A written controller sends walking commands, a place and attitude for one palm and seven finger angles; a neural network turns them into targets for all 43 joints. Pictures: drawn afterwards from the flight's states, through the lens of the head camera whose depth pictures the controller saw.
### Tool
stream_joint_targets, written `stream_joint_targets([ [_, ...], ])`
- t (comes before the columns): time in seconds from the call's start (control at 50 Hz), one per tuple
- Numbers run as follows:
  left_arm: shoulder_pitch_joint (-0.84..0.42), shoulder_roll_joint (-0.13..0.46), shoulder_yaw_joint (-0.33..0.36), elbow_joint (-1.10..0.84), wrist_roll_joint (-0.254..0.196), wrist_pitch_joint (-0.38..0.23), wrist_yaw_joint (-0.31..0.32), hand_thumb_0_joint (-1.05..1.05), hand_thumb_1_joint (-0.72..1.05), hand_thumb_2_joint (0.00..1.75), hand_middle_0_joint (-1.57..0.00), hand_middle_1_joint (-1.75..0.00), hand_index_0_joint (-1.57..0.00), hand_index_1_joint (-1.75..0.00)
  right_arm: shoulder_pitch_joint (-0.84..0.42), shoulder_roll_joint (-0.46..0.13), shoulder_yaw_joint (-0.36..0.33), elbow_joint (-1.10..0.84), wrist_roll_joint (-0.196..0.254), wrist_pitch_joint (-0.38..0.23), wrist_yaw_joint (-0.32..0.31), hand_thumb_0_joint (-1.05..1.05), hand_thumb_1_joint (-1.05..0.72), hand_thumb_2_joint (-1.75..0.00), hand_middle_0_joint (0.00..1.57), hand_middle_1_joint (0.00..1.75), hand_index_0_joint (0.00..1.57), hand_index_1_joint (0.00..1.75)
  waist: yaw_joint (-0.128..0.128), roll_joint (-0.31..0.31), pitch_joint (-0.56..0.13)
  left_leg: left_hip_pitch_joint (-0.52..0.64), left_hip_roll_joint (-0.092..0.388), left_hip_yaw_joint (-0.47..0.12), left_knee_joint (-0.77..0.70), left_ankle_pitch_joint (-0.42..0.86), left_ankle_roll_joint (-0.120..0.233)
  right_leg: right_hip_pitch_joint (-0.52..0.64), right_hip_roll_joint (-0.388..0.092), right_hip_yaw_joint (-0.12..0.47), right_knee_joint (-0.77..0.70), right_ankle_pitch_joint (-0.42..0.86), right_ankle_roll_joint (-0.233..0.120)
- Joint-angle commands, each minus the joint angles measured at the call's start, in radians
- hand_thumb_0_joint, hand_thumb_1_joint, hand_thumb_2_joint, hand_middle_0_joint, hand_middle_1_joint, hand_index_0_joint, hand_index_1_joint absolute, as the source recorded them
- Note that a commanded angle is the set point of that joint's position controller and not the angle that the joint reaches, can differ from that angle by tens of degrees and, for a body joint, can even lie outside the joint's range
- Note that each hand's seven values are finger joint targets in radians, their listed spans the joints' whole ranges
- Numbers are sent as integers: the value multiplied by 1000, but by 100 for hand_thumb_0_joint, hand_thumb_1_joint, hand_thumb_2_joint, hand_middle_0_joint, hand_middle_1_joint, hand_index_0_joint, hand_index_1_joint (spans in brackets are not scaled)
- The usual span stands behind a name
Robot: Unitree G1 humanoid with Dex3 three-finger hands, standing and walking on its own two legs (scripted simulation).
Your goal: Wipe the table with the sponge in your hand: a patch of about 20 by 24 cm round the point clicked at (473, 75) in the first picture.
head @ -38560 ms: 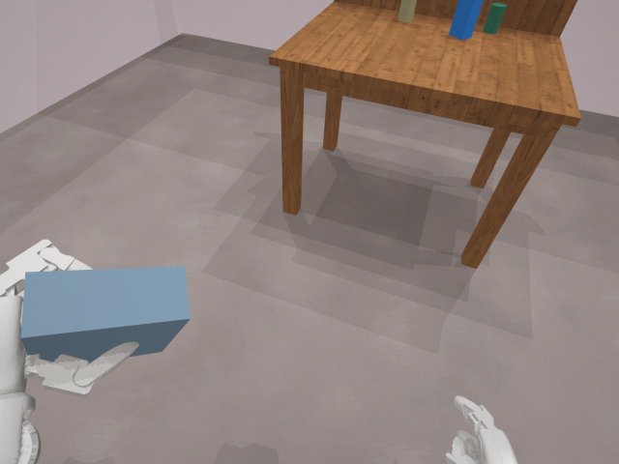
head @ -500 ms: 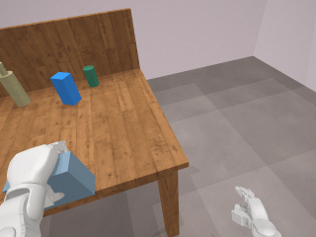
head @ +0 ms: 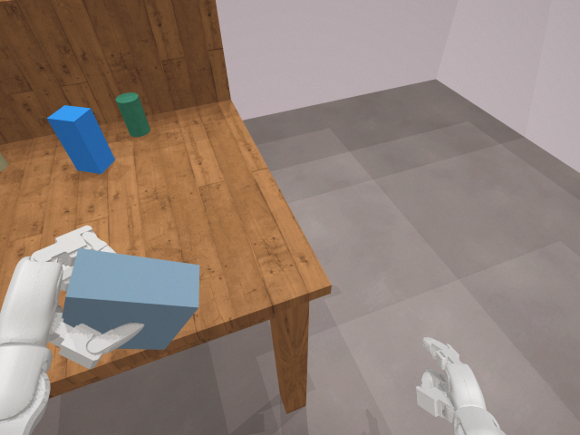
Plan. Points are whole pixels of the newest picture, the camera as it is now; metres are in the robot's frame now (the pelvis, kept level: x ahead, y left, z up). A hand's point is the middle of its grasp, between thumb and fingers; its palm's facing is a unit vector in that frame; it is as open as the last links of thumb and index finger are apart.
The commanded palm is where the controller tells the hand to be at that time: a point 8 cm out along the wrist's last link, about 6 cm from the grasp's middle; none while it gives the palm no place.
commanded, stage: step back with the hand held close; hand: left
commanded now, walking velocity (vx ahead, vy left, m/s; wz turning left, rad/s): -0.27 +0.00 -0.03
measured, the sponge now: (146, 307) +0.23 +0.20 +0.11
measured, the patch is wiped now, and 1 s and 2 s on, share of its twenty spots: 1.00 1.00 1.00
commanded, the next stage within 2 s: stop stepping back and stand still in 1.24 s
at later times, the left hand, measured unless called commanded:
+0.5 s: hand out of the picture +0.14 +0.29 +0.16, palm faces +0.37 -0.83 -0.42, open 9.3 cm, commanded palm +0.09 +0.33 +0.19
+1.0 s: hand out of the picture +0.05 +0.28 +0.17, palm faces +0.37 -0.87 -0.33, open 9.3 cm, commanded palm +0.00 +0.34 +0.19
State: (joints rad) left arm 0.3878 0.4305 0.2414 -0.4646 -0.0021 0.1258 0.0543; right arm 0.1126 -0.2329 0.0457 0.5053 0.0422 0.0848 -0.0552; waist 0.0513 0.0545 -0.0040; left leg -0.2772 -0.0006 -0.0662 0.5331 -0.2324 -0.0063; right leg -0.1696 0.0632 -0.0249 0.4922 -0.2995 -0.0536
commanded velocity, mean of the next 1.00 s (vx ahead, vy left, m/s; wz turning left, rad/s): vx -0.32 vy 0.00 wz -0.05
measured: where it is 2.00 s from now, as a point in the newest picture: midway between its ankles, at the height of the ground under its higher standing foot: outside the picture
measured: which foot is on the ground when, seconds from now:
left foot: down 0.00-1.00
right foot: down 0.00-0.70, up 0.72-0.88, down 0.90-1.00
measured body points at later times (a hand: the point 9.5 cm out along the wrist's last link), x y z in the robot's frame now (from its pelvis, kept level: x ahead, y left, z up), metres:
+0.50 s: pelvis -0.07 +0.04 -0.01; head -0.08 +0.04 +0.44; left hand +0.11 +0.33 +0.19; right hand +0.10 -0.19 -0.09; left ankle +0.03 +0.13 -0.73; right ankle -0.02 -0.08 -0.73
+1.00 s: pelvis -0.16 +0.06 -0.01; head -0.15 +0.07 +0.44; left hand +0.02 +0.33 +0.19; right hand +0.03 -0.15 -0.09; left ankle -0.06 +0.15 -0.73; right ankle -0.20 -0.07 -0.74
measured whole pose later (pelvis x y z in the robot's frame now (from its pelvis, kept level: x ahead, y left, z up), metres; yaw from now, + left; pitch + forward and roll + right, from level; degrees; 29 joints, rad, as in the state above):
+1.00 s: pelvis -0.16 +0.06 -0.01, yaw +0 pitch +1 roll -3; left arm 0.43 0.35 0.29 -0.57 -0.06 -0.15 0.11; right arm 0.14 -0.17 0.02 0.62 0.02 -0.01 -0.06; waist 0.06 0.03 -0.02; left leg -0.51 0.04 0.01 0.64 -0.12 0.00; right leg -0.22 0.09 0.05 0.54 -0.34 -0.01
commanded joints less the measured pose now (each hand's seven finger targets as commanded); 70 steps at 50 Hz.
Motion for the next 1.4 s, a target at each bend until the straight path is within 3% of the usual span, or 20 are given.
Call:
stream_joint_targets([
  [0.0,28,173,207,-340,-82,-179,73,0,10,130,-120,-160,-120,-160,-34,-115,-65,-137,-9,-41,-23,0,-90,-90,20,30,20,30,-38,78,-246,128,95,-48,66,477,60,-57,-188,91,13,502,30],
  [0.18,120,159,224,-289,-90,-237,87,0,10,130,-120,-160,-120,-160,-34,-116,-84,-125,-6,-50,-28,0,-90,-90,20,30,20,30,-51,2,-216,-12,112,-105,38,312,49,-107,-173,98,34,343,19],
  [0.42,37,134,235,-274,-43,-291,85,0,10,130,-120,-160,-120,-160,-36,-151,-95,-126,-25,-125,-37,0,-90,-90,20,30,20,30,-41,121,-109,-470,140,-212,-268,-505,116,108,-12,46,162,-17,51],
  [0.48,22,114,207,-255,-51,-293,79,0,10,130,-120,-160,-120,-160,-31,-125,-90,-114,-30,-122,-31,0,-90,-90,20,30,20,30,-48,-8,-86,-382,84,-131,-108,-419,88,-45,-92,142,12,-117,9],
  [0.54,-7,101,156,-269,-68,-291,94,0,10,130,-120,-160,-120,-160,-10,-86,-75,-56,-30,-109,-25,0,-90,-90,20,30,20,30,-75,-204,-100,-29,21,-22,300,-161,15,-438,-318,332,-218,-184,-85],
  [0.58,-70,118,152,-288,-67,-284,98,0,10,130,-120,-160,-120,-160,-9,-88,-71,-56,-29,-107,-22,0,-90,-90,20,30,20,30,-89,-221,-107,29,44,-11,347,-114,16,-480,-350,286,-187,-71,-78],
  [0.64,-96,127,175,-298,-58,-290,101,0,10,130,-120,-160,-120,-160,-53,-118,-71,-77,-36,-110,-40,0,-90,-90,20,30,20,30,-70,64,-28,-131,119,-134,-56,-208,61,-364,-162,146,17,-48,7],
  [0.7,-37,117,239,-298,-21,-314,98,0,10,130,-120,-160,-120,-160,-46,-139,-97,-117,-38,-134,-35,0,-90,-90,20,30,20,30,-49,292,-110,-585,286,-293,-395,-633,153,130,29,21,490,-54,87],
  [0.76,-28,102,228,-337,-36,-318,81,0,10,130,-120,-160,-120,-160,-31,-101,-107,-106,-39,-147,-13,0,-90,-90,20,30,20,30,-37,144,-133,-363,267,-211,-285,-316,151,-15,13,45,438,-150,77],
  [0.84,-6,44,152,-343,-58,-330,69,0,10,130,-120,-160,-120,-160,-21,-78,-73,-61,-46,-182,-4,0,-90,-90,20,30,20,30,-37,165,-152,-68,198,-132,-173,-6,82,-96,-15,71,-9,-34,41],
  [0.9,-77,95,147,-312,-56,-356,74,0,10,130,-120,-160,-120,-160,-16,-51,-73,-24,-32,-169,-17,0,-90,-90,20,30,20,30,-48,-137,-234,97,81,63,119,248,-1,-144,-209,243,-125,635,4],
  [0.94,-99,136,165,-310,-61,-349,80,0,10,130,-120,-160,-120,-160,-52,-65,-99,-57,-14,-143,-30,0,-90,-90,20,30,20,30,-58,-274,-232,56,31,89,233,98,-9,-141,-274,256,-56,857,7],
  [1.02,-2,168,237,-261,-67,-322,77,0,10,130,-120,-160,-120,-160,-58,-67,-79,-67,-29,-107,-35,0,-90,-90,20,30,20,30,-55,-50,-178,21,70,31,46,403,5,-135,-209,192,64,749,5],
  [1.06,95,122,218,-252,-80,-311,68,0,10,130,-120,-160,-120,-160,-54,-74,-85,-90,-20,-99,-20,0,-90,-90,20,30,20,30,-37,84,-262,138,204,-102,-109,627,63,-182,-38,82,197,132,67],
  [1.12,95,133,236,-338,-84,-302,70,0,10,130,-120,-160,-120,-160,-38,-86,-96,-89,-46,-141,-3,0,-90,-90,20,30,20,30,-28,212,-261,-33,310,-224,-297,250,136,-127,9,110,460,-241,64],
  [1.22,93,121,209,-373,-73,-276,91,0,10,130,-120,-160,-120,-160,-57,-90,-92,-80,-44,-153,-3,0,-90,-90,20,30,20,30,-22,200,-171,-245,189,-48,-361,-237,35,56,21,1,113,-145,27],
  [1.26,78,129,199,-347,-66,-288,94,0,10,130,-120,-160,-120,-160,-26,-73,-96,-50,-43,-144,-7,0,-90,-90,20,30,20,30,-30,-25,-164,-104,68,55,0,-232,-46,-129,-143,123,-231,-65,-50],
  [1.28,41,141,184,-373,-63,-305,100,0,10,130,-120,-160,-120,-160,-32,-62,-93,-41,-37,-146,-10,0,-90,-90,20,30,20,30,-37,-223,-152,-4,-32,73,394,-164,-67,-361,-377,422,-381,-45,-134],
  [1.3,-26,143,173,-392,-59,-301,108,0,10,130,-120,-160,-120,-160,-43,-76,-92,-43,-38,-164,-16,0,-90,-90,20,30,20,30,-40,-273,-107,-75,-34,25,616,-217,-50,-450,-437,396,-353,153,-168],
  [1.38,-98,112,166,-183,-64,-261,97,0,10,130,-120,-160,-120,-160,-32,-66,-72,-42,-25,-146,-38,0,-90,-90,20,30,20,30,-76,-134,-71,-119,87,-2,444,-174,3,-309,-350,225,-162,183,-86],
])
